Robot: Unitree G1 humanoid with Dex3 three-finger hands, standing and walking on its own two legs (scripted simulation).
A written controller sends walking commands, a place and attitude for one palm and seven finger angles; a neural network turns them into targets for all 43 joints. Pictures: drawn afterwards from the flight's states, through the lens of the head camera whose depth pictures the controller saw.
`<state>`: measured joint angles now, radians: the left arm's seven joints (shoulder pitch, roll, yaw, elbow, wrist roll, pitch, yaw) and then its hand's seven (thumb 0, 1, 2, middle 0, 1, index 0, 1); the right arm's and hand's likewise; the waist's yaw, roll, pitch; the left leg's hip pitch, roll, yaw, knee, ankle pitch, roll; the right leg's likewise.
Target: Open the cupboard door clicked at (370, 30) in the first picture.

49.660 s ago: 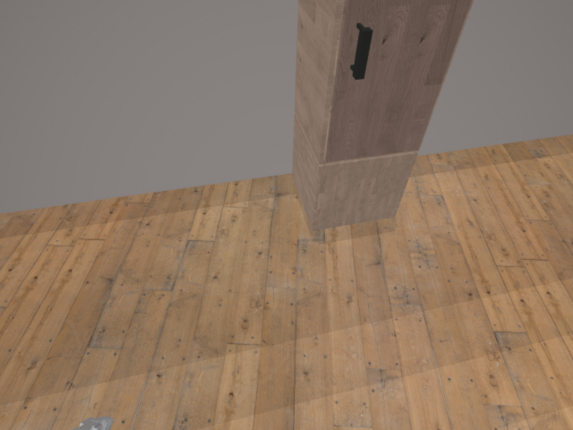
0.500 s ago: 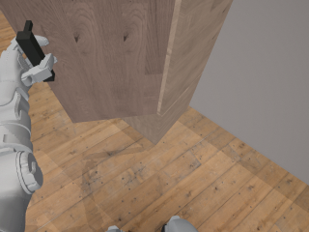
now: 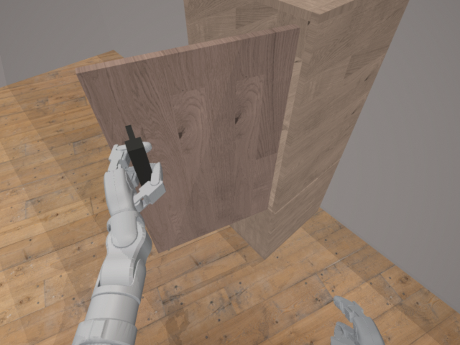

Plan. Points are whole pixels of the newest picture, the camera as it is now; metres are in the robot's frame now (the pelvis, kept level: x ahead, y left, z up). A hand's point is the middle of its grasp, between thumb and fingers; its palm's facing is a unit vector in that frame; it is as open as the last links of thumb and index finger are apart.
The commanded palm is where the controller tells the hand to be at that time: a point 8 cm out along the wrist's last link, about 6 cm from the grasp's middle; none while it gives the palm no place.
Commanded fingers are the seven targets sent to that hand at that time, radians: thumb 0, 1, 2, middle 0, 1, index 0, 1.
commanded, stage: pull the door open along its arc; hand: left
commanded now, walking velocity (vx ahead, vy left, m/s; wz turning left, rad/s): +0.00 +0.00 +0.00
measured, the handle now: (140, 162) +0.42 +0.18 +0.09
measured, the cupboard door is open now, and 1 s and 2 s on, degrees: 73 92 94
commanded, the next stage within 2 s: open thumb and fingers to let go in 0.36 s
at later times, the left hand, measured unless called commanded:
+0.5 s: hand (202, 223) +0.29 +0.06 +0.10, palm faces +0.36 -0.93 +0.00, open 6.6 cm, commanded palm +0.25 +0.11 +0.09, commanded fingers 0.00 0.69 0.81 -0.38 -1.33 -0.38 -1.33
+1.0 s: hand (195, 215) +0.30 +0.07 +0.10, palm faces +0.37 -0.93 +0.00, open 12.8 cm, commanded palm +0.26 +0.11 +0.09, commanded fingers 0.00 -0.50 0.30 -0.25 -0.90 -0.25 -0.90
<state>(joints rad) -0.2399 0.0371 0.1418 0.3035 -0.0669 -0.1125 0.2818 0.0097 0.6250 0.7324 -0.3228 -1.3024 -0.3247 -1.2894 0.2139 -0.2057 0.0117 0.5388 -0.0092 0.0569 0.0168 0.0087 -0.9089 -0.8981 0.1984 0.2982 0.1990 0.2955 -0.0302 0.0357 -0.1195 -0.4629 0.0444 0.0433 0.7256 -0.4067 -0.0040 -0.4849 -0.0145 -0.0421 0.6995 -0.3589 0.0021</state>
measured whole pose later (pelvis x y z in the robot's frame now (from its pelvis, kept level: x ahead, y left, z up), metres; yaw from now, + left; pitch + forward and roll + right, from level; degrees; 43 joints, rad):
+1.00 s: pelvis -0.03 -0.01 +0.00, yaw +3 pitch +2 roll +0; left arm -0.14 -0.11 -0.16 0.22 0.04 -0.06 0.54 0.00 -0.31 0.38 -0.31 -1.19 -0.32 -1.19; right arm 0.17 -0.18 0.02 0.62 -0.05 0.07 -0.03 0.01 -0.91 -0.90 0.20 0.30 0.20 0.30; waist 0.00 0.04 -0.06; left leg -0.39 0.03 -0.01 0.72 -0.36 -0.02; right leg -0.40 -0.03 -0.09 0.71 -0.35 -0.02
